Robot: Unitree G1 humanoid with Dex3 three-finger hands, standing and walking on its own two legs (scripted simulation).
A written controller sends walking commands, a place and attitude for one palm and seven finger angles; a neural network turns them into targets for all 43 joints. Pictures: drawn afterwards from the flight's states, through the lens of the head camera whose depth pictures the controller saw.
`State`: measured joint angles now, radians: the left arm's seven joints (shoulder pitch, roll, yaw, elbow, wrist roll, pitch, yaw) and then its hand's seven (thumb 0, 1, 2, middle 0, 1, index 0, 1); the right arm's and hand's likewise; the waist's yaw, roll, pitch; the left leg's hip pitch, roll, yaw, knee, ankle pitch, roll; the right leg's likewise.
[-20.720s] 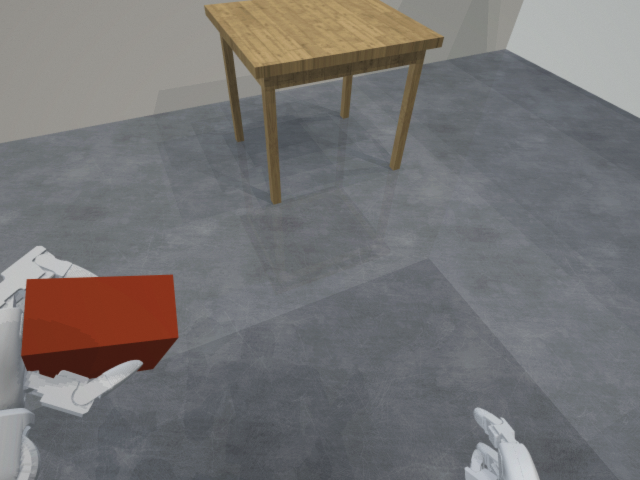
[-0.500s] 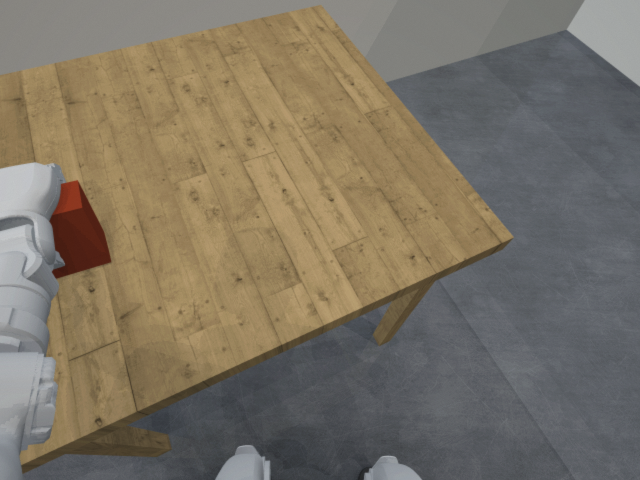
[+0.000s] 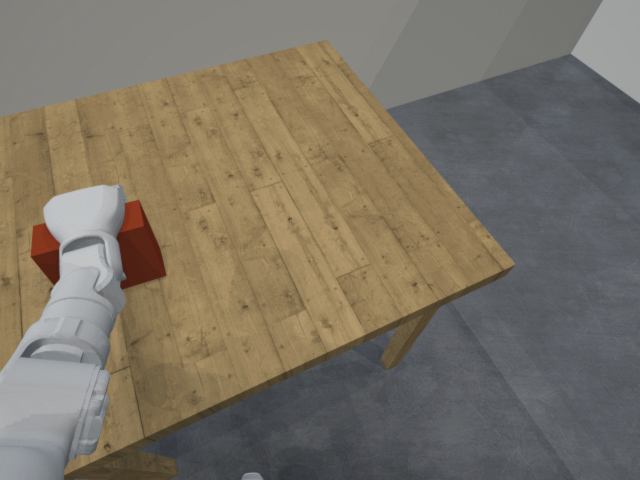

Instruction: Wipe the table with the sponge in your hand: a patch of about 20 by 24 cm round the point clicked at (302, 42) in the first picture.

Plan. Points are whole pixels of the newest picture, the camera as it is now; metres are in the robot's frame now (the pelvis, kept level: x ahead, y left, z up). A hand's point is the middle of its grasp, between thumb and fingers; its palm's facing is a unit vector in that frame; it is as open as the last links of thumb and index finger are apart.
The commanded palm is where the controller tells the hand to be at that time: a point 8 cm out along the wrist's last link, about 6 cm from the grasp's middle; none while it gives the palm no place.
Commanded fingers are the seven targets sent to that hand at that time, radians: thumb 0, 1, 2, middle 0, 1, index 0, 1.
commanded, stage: wipe back along the middle lane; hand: left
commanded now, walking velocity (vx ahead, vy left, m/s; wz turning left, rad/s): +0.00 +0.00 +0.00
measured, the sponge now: (109, 260) +0.41 +0.31 -0.03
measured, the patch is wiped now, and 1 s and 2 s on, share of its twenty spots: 0.15 0.50 0.60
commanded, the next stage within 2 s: slide across to the third lane in 1.72 s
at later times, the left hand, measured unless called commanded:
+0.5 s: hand (118, 261) +0.39 +0.28 +0.00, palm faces -0.11 -0.01 -0.99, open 10.2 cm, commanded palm +0.36 +0.26 +0.03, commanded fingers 0.00 0.10 1.30 -1.20 -1.60 -1.20 -1.60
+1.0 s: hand (122, 283) +0.36 +0.26 +0.00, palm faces -0.09 -0.01 -1.00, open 10.2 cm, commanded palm +0.32 +0.24 +0.04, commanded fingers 0.00 0.10 1.30 -1.20 -1.60 -1.20 -1.60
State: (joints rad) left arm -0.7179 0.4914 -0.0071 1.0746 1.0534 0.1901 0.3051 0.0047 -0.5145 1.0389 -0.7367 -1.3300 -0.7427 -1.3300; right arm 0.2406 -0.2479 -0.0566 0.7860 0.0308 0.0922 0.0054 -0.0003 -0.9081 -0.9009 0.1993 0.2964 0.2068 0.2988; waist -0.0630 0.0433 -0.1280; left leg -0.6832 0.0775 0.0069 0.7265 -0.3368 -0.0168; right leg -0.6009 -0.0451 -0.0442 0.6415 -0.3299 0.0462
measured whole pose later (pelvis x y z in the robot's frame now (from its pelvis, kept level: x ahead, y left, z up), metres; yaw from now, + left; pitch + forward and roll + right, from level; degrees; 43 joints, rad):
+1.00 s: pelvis +0.00 -0.01 +0.01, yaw +1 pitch +12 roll -1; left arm -0.44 0.35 -0.12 0.79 1.00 0.31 0.35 0.00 -0.50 1.04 -0.72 -1.34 -0.73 -1.34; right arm 0.19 -0.25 -0.04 0.74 0.05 0.14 0.00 0.00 -0.91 -0.90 0.20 0.30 0.20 0.30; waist 0.00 0.05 -0.14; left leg -0.56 0.07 0.00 0.68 -0.33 -0.03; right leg -0.48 -0.05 -0.05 0.63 -0.34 0.04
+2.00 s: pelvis -0.02 -0.02 +0.01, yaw +2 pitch +5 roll -1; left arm -0.13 0.28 -0.23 0.42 1.00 0.42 0.29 0.00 -0.50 1.04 -0.71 -1.35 -0.72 -1.35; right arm 0.13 -0.26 -0.02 0.69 0.06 0.10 -0.03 0.01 -0.91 -0.90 0.20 0.30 0.20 0.30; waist 0.05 0.07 -0.09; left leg -0.46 0.06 -0.01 0.67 -0.31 -0.04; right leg -0.40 -0.05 -0.06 0.66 -0.35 0.02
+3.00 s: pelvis -0.03 -0.04 +0.01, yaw +2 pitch +7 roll +0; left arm -0.44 0.14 -0.30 0.77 1.01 0.45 0.38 -0.01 -0.50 1.04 -0.72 -1.34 -0.73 -1.34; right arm 0.08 -0.24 -0.03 0.76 0.05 0.12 -0.01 0.00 -0.91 -0.90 0.20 0.30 0.20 0.30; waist 0.03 0.05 -0.10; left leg -0.48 0.08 -0.02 0.62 -0.27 -0.05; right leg -0.44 -0.04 -0.06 0.65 -0.33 0.00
